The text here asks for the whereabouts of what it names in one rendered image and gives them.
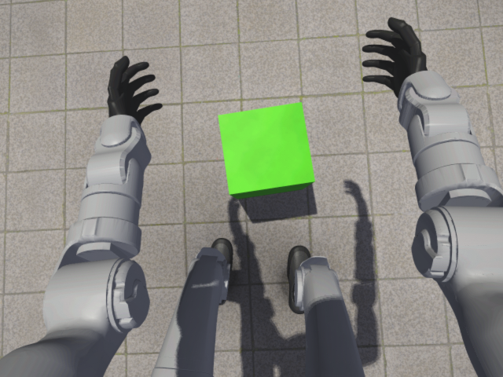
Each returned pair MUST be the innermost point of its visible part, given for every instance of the robot left upper arm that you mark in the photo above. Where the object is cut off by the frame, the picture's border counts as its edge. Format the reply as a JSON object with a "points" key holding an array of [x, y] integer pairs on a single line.
{"points": [[89, 309]]}

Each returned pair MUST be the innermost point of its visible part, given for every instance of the carton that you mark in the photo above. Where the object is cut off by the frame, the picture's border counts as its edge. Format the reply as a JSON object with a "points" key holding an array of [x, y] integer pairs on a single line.
{"points": [[266, 151]]}

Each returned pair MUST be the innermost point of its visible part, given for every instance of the robot right thigh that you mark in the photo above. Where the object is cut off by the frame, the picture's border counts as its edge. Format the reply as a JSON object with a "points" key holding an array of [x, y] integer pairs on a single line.
{"points": [[331, 349]]}

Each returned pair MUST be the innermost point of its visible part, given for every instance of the robot right upper arm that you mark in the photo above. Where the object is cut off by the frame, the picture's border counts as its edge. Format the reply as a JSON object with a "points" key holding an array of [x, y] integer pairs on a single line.
{"points": [[461, 248]]}

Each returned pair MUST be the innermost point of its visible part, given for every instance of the right robot forearm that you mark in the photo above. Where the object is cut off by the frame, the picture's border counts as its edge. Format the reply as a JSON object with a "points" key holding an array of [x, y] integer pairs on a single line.
{"points": [[443, 145]]}

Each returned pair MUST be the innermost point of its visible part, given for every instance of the left robot forearm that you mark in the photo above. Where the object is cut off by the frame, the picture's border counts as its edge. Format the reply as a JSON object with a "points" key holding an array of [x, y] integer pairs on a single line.
{"points": [[107, 225]]}

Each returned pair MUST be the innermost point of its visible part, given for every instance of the right robot hand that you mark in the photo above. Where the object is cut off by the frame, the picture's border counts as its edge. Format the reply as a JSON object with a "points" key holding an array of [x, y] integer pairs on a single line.
{"points": [[405, 52]]}

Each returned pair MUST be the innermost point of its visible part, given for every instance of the robot right shin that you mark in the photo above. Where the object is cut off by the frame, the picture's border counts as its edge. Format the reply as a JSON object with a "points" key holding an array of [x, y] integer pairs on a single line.
{"points": [[318, 260]]}

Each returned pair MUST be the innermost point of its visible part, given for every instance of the left robot hand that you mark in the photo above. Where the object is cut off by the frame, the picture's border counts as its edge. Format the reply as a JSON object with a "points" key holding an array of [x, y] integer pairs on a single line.
{"points": [[121, 99]]}

